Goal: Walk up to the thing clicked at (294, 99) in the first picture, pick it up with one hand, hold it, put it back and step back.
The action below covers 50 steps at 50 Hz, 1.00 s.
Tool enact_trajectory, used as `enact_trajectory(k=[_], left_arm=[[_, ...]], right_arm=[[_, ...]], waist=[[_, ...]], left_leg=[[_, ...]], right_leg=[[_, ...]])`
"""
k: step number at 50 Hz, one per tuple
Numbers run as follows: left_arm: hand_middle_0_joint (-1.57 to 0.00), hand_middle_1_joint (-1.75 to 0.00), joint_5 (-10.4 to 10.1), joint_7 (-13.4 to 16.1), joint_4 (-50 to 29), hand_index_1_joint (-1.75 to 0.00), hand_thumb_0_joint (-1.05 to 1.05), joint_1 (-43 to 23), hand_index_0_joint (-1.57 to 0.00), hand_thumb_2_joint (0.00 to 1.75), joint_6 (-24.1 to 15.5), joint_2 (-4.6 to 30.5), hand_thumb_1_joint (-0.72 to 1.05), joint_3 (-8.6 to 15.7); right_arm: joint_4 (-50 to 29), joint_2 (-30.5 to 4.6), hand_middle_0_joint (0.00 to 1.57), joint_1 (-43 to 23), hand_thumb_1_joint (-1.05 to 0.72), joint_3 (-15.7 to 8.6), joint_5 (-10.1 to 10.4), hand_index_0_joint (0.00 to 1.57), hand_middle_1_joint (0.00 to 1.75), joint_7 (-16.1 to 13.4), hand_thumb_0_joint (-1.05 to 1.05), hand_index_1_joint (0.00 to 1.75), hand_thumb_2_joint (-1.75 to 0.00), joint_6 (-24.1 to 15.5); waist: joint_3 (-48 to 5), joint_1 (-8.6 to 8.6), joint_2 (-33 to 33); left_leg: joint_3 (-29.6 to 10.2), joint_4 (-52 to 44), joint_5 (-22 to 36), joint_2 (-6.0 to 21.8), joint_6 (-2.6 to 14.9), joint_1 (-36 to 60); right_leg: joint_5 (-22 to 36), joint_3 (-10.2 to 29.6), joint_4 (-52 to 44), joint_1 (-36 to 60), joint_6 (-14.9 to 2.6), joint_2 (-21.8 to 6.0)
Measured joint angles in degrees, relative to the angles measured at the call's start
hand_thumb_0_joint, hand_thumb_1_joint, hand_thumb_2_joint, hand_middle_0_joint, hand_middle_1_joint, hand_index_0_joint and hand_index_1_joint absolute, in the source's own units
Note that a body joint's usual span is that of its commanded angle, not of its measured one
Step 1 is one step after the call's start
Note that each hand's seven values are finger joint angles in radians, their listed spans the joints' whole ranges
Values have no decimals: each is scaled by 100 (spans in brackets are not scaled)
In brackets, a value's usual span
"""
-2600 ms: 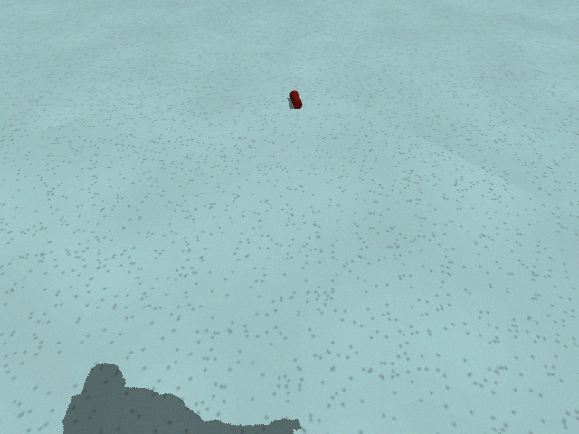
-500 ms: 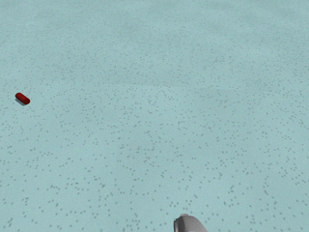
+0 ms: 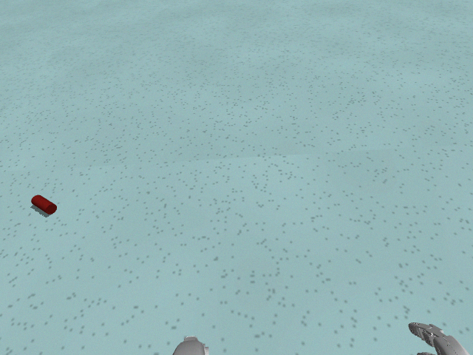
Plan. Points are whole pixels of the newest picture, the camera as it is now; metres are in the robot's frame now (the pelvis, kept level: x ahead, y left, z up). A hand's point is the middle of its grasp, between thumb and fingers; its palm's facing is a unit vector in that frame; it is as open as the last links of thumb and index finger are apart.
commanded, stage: walk up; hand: left
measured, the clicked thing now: (44, 204) +1.02 +1.11 -0.72
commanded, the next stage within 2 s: none
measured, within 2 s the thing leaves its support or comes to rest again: neither
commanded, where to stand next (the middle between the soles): +0.54 +1.08 m, yaw -31 degrees
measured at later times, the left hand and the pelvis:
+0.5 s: hand (26, 289) +0.30 +0.47 -0.11, palm faces -0.12 -0.79 -0.59, open 7.4 cm; pelvis +0.17 +0.18 -0.01, yaw -8 degrees
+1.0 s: hand out of the picture +0.46 +0.67 -0.13, palm faces -0.31 -0.77 -0.55, open 7.4 cm; pelvis +0.30 +0.39 +0.00, yaw -16 degrees
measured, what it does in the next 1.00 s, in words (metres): steps to the left, turning right: left foot, then right foot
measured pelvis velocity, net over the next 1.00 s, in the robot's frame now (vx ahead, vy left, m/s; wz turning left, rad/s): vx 0.30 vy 0.39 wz -0.28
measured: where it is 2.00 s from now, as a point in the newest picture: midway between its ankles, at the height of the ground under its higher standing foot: (69, 305)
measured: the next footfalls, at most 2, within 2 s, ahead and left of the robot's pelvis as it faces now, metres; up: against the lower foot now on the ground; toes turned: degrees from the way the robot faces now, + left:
left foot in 0.06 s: +0.17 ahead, +0.22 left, +0.00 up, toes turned +3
right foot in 0.42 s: +0.27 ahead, +0.05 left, +0.00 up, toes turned -16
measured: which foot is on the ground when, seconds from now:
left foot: up 0.00-0.04, down 0.06-0.42, up 0.44-0.76, down 0.78-1.00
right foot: down 0.00-0.08, up 0.10-0.40, down 0.42-0.80, up 0.82-1.00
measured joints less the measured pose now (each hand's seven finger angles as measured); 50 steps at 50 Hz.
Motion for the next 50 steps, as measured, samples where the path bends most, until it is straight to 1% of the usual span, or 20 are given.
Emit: enact_trajectory(k=[2, 3, 4, 6, 9, 15, 20, 21, 22, 24, 27, 31, 35, 38, 39, 40, 41, 43, 46, 50], left_arm=[[-22, -30, 21, 17, 40, -30, 0, 118, -21, 90, 25, 125, 89, 41], [-22, -30, 30, 34, 71, -30, 1, 160, -21, 90, 58, 215, 89, 67], [-22, -30, 32, 71, 141, -30, 1, 124, -21, 90, 113, 338, 89, 106], [-21, -30, -34, 201, 302, -30, 1, -42, -21, 90, 248, 454, 90, 152], [-21, -30, -170, 253, 433, -30, 1, -250, -20, 90, 250, 531, 90, 122], [-21, -30, -220, 150, 397, -30, 1, -320, -20, 90, 165, 351, 90, 49], [-21, -30, -183, 107, 181, -30, 0, -302, -20, 90, 110, 89, 90, 53], [-21, -30, -144, 121, 86, -30, 0, -266, -21, 90, 60, 106, 90, 84], [-21, -30, -108, 160, 15, -30, 0, -297, -21, 90, 41, 77, 90, 117], [-21, -30, -121, 234, -117, -30, 0, -388, -21, 90, 74, 43, 90, 100], [-21, -30, -126, 301, -215, -30, 0, -428, -21, 90, 72, -7, 90, 89], [-21, -30, -26, 259, -221, -30, 0, -303, -21, 90, 48, 54, 90, 114], [-22, -30, 65, 204, -199, -30, 0, -163, -21, 90, 52, 208, 90, 181], [-22, -30, 101, 197, -183, -30, 0, -109, -21, 90, 85, 357, 89, 217], [-22, -30, 104, 204, -164, -30, 0, -105, -21, 90, 112, 425, 89, 226], [-22, -30, 100, 229, -104, -30, 0, -137, -21, 90, 159, 530, 89, 250], [-22, -30, 66, 281, -5, -30, 0, -179, -21, 90, 229, 583, 89, 281], [-21, -30, -20, 395, 236, -30, 1, -317, -21, 90, 322, 564, 90, 254], [-21, -30, -182, 392, 370, -30, 1, -427, -20, 90, 266, 507, 90, 172], [-21, -30, -243, 304, 253, -30, 1, -496, -20, 90, 180, 277, 90, 46]], right_arm=[[1, -97, 20, -49, -90, -65, 4, 20, 29, 5, 0, 30, -90, -20], [-8, -118, 20, -61, -90, -103, -4, 20, 29, -13, 0, 30, -90, -59], [-1, -45, 20, -109, -90, -144, -31, 20, 29, -61, 0, 30, -90, -115], [-14, 105, 20, -130, -90, -118, -25, 20, 29, -159, 0, 30, -90, -220], [19, 383, 20, -9, -90, -12, 8, 20, 29, -276, 0, 30, -90, -218], [62, 459, 20, 380, -90, 86, -73, 21, 30, -384, 0, 30, -90, -127], [110, 266, 20, 653, -90, 63, -102, 21, 30, -381, 0, 30, -90, 59], [114, 242, 20, 703, -90, 65, -92, 21, 30, -377, 0, 30, -90, 90], [150, 213, 20, 682, -90, 59, -89, 21, 30, -391, 0, 30, -90, 128], [197, 197, 20, 628, -90, 55, -100, 20, 30, -414, 1, 30, -90, 229], [251, 166, 20, 466, -90, 81, -54, 20, 29, -386, 1, 30, -90, 286], [179, 100, 20, 267, -90, 83, -23, 20, 29, -256, 1, 30, -90, 263], [112, -33, 20, 160, -90, 27, -27, 20, 29, -176, 0, 30, -90, 264], [80, -190, 20, 159, -90, -59, -30, 20, 29, -167, 0, 30, -90, 234], [63, -230, 20, 183, -90, -97, -40, 20, 29, -182, 0, 30, -90, 194], [68, -178, 20, 183, -90, -134, -68, 20, 29, -222, 0, 30, -90, 132], [57, -125, 20, 215, -90, -125, -90, 20, 29, -258, 0, 30, -90, 68], [86, -14, 20, 308, -90, -71, -72, 20, 29, -333, 0, 30, -90, -7], [121, 226, 20, 462, -90, 45, -64, 20, 29, -440, 0, 30, -90, -4], [68, 309, 20, 667, -90, 92, -105, 21, 30, -512, 0, 30, -90, 37]], waist=[[-24, 52, -65], [-33, 41, -152], [45, 5, -378], [198, -16, -551], [311, -87, -717], [306, -409, -718], [165, -528, -437], [113, -488, -389], [143, -422, -226], [197, -312, 26], [226, -160, 224], [199, -81, 232], [122, -24, 126], [71, 19, 44], [61, 14, -18], [120, 0, -236], [142, -14, -358], [167, -124, -376], [243, -290, -542], [426, -482, -546]], left_leg=[[136, -519, -45, -61, 63, 295], [236, -708, -191, -162, 2, 463], [405, -541, -364, -336, -97, 485], [617, -279, -600, -407, -118, 510], [902, -673, -581, -466, 15, 896], [1421, -1428, -652, -816, 400, 1759], [1708, -1183, -1202, -1076, 567, 2106], [1709, -794, -1423, -1078, 538, 1998], [1512, -214, -1599, -1021, 408, 1796], [928, 1113, -1739, -1053, 106, 1239], [426, 2065, -1426, -883, -20, 578], [50, 1776, -1039, -446, -15, 217], [3, 939, -1095, -181, 4, 320], [167, 328, -1260, -196, 76, 620], [266, 100, -1275, -265, 22, 766], [451, 174, -1364, -433, -68, 822], [589, 310, -1469, -509, -88, 820], [689, 310, -1543, -528, -12, 883], [939, -220, -1382, -661, 168, 1230], [1225, -771, -1263, -876, 444, 1683]], right_leg=[[-227, 159, 160, 3, 48, -174], [-392, 258, 372, -60, 4, -307], [-460, 427, 788, -220, -149, -516], [-731, 748, 2044, -794, -390, -309], [-392, 415, 3030, -1555, -502, 34], [56, -583, 2039, -1968, -339, 191], [928, -869, 513, -1332, -475, 335], [872, -825, 266, -1145, -588, 371], [740, -844, 418, -1155, -628, 448], [563, -899, 679, -1151, -636, 488], [539, -818, 605, -986, -512, 430], [517, -547, 504, -851, -237, 208], [363, -216, 618, -932, -133, -58], [182, 46, 821, -1079, -127, -276], [83, 160, 962, -1159, -153, -377], [-105, 404, 1199, -1256, -301, -520], [-489, 676, 1598, -1409, -386, -426], [-820, 735, 2540, -1723, -511, 7], [-541, 331, 3003, -2049, -500, 344], [-334, -398, 2273, -1973, -380, 486]])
